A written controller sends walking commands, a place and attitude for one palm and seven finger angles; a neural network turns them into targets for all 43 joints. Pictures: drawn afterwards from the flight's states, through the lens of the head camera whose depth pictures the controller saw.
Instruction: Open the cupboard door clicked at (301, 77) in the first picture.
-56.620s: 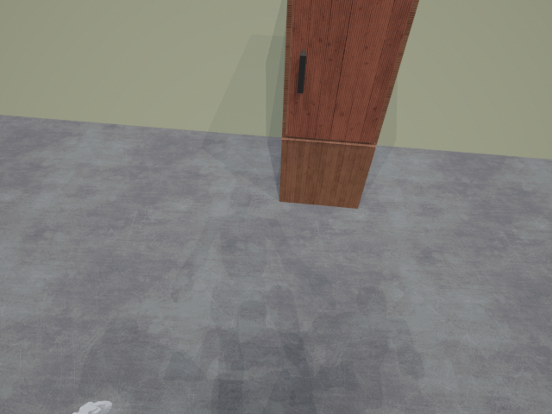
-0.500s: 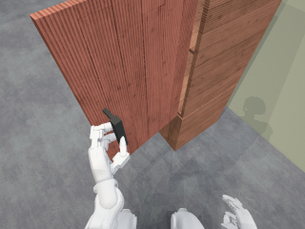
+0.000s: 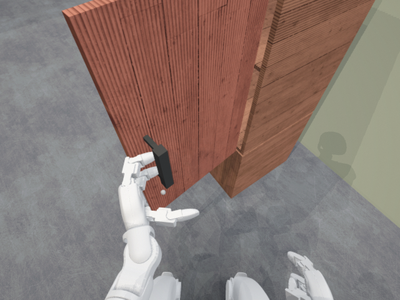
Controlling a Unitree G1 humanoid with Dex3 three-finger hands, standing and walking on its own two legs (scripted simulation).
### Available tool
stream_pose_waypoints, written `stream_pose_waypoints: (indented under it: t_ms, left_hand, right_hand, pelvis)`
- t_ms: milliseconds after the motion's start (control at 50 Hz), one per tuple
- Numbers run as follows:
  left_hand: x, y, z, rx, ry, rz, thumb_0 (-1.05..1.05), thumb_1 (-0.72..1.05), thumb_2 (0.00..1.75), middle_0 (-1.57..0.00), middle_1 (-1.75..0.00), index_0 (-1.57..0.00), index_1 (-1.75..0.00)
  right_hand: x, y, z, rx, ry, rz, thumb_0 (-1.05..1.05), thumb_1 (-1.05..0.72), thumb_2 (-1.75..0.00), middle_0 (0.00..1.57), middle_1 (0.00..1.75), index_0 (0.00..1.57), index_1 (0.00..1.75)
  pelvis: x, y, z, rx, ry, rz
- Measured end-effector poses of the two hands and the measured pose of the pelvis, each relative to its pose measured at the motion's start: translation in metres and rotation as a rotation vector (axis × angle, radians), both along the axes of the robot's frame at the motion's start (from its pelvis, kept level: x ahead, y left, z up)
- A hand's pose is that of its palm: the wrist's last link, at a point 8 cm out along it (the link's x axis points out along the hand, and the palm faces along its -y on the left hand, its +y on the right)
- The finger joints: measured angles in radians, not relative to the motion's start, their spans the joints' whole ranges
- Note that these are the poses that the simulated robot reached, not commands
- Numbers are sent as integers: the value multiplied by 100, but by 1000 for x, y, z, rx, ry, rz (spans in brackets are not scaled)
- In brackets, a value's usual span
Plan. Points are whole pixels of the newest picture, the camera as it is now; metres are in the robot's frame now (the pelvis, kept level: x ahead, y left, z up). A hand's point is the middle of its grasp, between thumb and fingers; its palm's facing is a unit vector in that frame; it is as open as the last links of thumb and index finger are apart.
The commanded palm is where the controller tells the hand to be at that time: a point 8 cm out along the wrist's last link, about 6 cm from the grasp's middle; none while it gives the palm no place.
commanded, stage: open thumb and fingers to let go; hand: left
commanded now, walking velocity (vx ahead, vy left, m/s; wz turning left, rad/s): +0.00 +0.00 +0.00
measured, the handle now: (158, 162) +0.38 +0.11 +0.04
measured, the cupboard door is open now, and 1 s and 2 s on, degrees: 97 96 96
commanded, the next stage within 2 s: slide the hand sideways off the handle in 0.22 s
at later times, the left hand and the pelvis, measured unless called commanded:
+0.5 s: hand (161, 204) +0.29 +0.09 +0.03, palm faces -0.16 -0.98 -0.15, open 16.4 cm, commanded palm +0.27 +0.14 +0.03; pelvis +0.00 +0.02 +0.00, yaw -1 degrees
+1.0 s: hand (137, 225) +0.25 +0.13 +0.03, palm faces -0.09 -1.00 -0.02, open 16.3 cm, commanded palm +0.23 +0.18 +0.03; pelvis +0.00 +0.03 -0.01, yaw -1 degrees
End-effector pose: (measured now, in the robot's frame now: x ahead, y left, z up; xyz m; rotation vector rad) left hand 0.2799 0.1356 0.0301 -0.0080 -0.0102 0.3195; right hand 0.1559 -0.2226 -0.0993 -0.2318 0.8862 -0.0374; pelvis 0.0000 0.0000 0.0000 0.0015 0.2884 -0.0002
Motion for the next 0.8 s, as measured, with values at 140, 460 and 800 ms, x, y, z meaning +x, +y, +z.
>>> stream_pose_waypoints:
  t_ms: [140, 460, 800]
  left_hand:
    - [1, -1, 0, -6, 3, -17, 0, -47, 31, -28, -85, -28, -86]
    - [2, 3, 1, 163, -22, -383, -1, -49, 30, -20, -36, -14, -36]
    - [-31, 25, -6, 11, -6, -465, -1, -50, 30, -15, -30, -15, -30]
  right_hand:
    - [-6, 6, 1, -2, 7, -13, 1, -91, -90, 20, 30, 20, 30]
    - [-8, 17, -1, 12, -2, -26, 1, -90, -90, 20, 30, 20, 30]
    - [17, 16, 12, -11, -109, -10, 1, -91, -90, 20, 30, 20, 30]
  pelvis:
    - [0, 8, 0, -6, 2, -6]
    - [-3, 14, -4, -8, -2, -7]
    - [0, 25, -13, -20, 8, -9]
